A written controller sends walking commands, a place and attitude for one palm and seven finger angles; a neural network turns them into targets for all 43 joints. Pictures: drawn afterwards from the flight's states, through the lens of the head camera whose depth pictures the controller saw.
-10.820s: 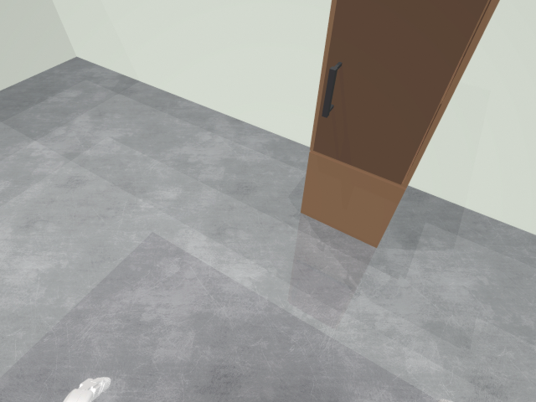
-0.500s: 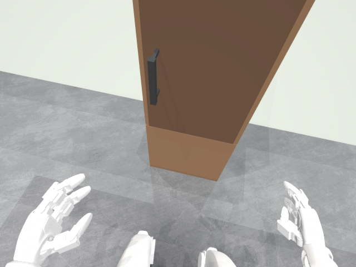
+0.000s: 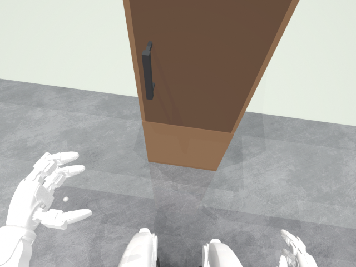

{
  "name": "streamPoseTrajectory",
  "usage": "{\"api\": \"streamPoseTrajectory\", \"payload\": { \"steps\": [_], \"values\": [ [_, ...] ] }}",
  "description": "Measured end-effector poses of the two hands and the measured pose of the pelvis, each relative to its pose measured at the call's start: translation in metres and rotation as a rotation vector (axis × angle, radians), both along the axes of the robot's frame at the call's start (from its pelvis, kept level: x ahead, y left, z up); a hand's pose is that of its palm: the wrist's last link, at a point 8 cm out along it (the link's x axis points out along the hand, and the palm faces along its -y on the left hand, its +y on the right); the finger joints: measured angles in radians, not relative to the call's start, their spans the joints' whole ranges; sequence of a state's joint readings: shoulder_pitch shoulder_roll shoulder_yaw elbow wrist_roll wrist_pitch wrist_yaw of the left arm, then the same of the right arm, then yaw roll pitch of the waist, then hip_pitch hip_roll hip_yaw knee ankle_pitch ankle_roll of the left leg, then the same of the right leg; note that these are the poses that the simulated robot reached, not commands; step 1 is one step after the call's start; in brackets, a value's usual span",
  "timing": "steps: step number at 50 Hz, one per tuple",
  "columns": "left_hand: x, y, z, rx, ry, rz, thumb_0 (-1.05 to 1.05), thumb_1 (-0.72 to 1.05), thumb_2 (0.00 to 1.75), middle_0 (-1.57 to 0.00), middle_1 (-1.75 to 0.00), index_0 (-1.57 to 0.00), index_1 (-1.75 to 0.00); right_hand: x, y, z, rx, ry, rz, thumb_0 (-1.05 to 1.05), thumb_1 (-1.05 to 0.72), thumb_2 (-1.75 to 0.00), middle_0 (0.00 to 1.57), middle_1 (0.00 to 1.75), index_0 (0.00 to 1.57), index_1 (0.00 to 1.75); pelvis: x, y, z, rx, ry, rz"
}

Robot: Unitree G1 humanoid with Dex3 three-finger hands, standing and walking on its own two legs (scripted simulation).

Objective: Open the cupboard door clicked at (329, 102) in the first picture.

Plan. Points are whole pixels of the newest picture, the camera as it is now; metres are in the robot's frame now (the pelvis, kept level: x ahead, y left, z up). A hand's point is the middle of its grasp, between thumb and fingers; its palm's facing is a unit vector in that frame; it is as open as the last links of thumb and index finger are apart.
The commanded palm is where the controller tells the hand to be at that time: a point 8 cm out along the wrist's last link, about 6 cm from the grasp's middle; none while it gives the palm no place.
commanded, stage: raise the hand with hooked fingers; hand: left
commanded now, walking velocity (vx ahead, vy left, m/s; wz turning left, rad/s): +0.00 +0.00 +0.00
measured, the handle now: (149, 72) +0.61 +0.11 +0.04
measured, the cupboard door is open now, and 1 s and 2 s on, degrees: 0 0 0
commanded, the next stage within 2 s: move the hooked fingers beside the handle in 1.12 s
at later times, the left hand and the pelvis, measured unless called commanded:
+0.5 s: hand (44, 179) +0.28 +0.28 +0.05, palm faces -0.08 -1.00 -0.06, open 13.9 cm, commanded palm +0.26 +0.33 +0.05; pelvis +0.01 +0.02 +0.01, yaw +0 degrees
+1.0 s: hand (53, 171) +0.29 +0.27 +0.05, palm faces -0.09 -0.99 -0.06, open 13.9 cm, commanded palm +0.27 +0.32 +0.06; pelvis +0.01 +0.00 +0.01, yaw +0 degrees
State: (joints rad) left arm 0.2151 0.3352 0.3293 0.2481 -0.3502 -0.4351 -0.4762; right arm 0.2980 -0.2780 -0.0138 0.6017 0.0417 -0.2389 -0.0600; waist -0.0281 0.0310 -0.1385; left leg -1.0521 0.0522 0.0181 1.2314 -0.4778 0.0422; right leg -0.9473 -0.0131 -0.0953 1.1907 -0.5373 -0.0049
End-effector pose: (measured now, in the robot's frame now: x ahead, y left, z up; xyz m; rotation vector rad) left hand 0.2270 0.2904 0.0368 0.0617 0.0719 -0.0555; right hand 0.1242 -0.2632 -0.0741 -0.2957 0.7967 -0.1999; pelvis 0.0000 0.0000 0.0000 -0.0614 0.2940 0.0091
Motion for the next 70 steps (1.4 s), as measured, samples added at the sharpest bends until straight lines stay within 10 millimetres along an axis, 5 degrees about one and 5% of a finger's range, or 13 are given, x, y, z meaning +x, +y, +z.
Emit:
{"api": "streamPoseTrajectory", "payload": {
  "steps": [4,12,18,33,41,63,70],
  "values": [
    [0.007,-0.003,-0.009,-0.022,0.026,-0.079,0.0,-0.13,0.45,-0.27,-0.97,-0.28,-0.97,0.017,0.004,0.013,-0.034,-0.053,0.019,0.01,-0.91,-0.9,0.2,0.3,0.21,0.3,0.0,0.007,0.0,-0.009,-0.001,0.0],
    [0.018,0.026,0.021,0.003,-0.064,0.004,0.0,-0.32,0.37,-0.29,-1.09,-0.29,-1.09,0.055,0.033,0.036,-0.009,-0.149,0.092,0.01,-0.91,-0.9,0.2,0.29,0.2,0.3,0.007,0.017,0.01,-0.018,-0.01,0.007],
    [0.022,0.043,0.011,-0.001,0.031,0.004,0.0,-0.43,0.32,-0.29,-1.16,-0.3,-1.16,0.069,0.05,0.035,0.021,-0.148,0.139,0.01,-0.9,-0.9,0.2,0.3,0.21,0.3,0.01,0.02,0.011,-0.024,-0.004,0.015],
    [0.053,0.059,0.02,0.001,-0.005,-0.023,-0.01,-0.49,0.3,-0.3,-1.2,-0.3,-1.2,0.041,0.031,0.021,-0.002,-0.03,0.088,0.01,-0.9,-0.9,0.21,0.3,0.21,0.3,0.014,0.015,0.01,-0.025,0.013,0.007],
    [0.055,0.045,0.019,-0.011,-0.001,-0.05,-0.01,-0.49,0.3,-0.3,-1.2,-0.3,-1.2,0.029,0.014,0.022,-0.011,-0.018,0.056,0.01,-0.9,-0.9,0.2,0.3,0.21,0.3,0.015,0.01,0.011,-0.015,0.021,-0.005],
    [0.048,0.031,0.02,-0.004,-0.008,-0.018,-0.01,-0.5,0.3,-0.3,-1.2,-0.3,-1.2,0.043,0.007,0.014,0.02,-0.058,0.077,0.01,-0.9,-0.9,0.2,0.3,0.21,0.3,0.013,-0.007,0.006,-0.006,0.016,0.003],
    [0.071,0.014,0.013,-0.022,-0.032,-0.055,-0.01,-0.5,0.3,-0.3,-1.2,-0.3,-1.2,0.042,0.003,0.007,-0.001,-0.037,0.076,0.01,-0.9,-0.9,0.2,0.3,0.21,0.3,0.012,-0.008,0.002,-0.007,0.024,0.007]
  ]
}}
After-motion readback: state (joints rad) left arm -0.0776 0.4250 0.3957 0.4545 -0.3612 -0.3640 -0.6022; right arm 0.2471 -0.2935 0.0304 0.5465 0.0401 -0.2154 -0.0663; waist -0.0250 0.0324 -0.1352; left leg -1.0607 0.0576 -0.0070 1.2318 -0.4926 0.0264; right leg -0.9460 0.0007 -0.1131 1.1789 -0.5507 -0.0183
